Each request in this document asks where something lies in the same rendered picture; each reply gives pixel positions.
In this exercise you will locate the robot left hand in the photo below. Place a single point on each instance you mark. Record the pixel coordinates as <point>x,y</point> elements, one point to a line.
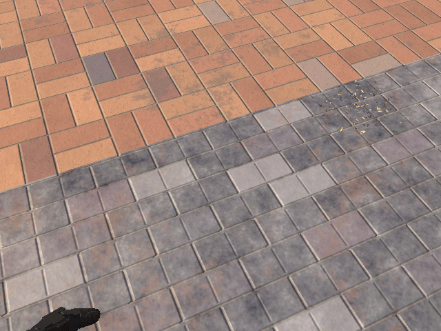
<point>67,320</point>

